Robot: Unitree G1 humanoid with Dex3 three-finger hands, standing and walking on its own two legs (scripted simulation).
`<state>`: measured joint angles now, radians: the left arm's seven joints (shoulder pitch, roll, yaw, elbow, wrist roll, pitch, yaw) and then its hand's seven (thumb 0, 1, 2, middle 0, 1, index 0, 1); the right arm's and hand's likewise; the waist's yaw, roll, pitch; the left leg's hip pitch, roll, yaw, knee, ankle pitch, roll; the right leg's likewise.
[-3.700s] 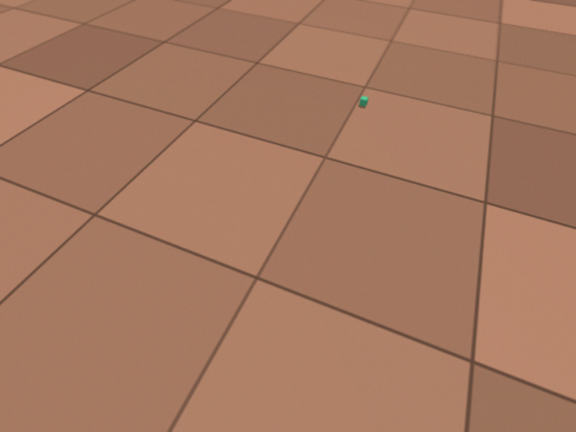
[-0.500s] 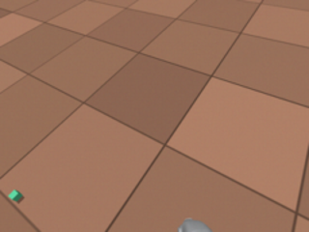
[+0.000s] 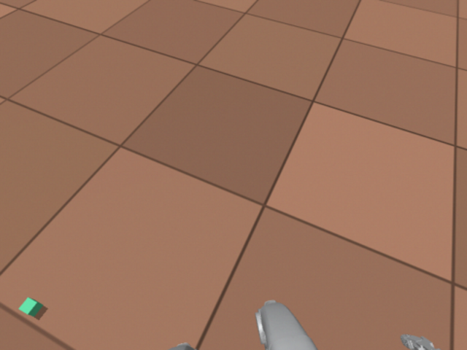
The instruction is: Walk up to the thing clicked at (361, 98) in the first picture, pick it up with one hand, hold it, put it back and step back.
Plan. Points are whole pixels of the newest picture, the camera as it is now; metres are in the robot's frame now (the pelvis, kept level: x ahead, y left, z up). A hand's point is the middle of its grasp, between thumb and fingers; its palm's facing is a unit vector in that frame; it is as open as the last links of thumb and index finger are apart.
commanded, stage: walk up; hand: left
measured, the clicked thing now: (31, 306) +0.41 +0.70 -0.71
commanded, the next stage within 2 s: none
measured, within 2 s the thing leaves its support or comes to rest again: neither
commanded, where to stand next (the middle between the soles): -0.04 +0.62 m, yaw -22 degrees
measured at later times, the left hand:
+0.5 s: hand out of the picture +0.10 +0.54 -0.11, palm faces -0.14 -0.76 -0.63, open 7.4 cm
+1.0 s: hand out of the picture +0.06 +0.72 -0.12, palm faces -0.23 -0.80 -0.55, open 7.4 cm
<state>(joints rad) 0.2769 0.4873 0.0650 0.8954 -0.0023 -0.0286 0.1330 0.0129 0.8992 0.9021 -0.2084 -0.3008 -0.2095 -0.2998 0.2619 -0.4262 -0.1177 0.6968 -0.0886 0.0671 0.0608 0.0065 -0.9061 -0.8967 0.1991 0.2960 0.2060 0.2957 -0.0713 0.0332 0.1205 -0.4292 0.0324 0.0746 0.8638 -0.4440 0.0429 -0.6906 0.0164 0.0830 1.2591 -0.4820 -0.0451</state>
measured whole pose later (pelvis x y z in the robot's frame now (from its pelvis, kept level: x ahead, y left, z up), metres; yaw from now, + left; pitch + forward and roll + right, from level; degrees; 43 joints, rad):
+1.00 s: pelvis -0.08 +0.46 +0.00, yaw -13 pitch -3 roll -2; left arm 0.27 0.37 0.02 0.80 0.01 -0.04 0.12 0.01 0.89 0.90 -0.22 -0.30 -0.22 -0.30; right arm 0.27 -0.43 -0.10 0.67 -0.07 0.14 0.04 0.01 -0.90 -0.90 0.20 0.30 0.21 0.30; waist -0.04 0.14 0.21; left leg -0.60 -0.02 -0.06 1.31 -0.52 0.00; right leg -0.44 0.00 -0.07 0.80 -0.31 -0.04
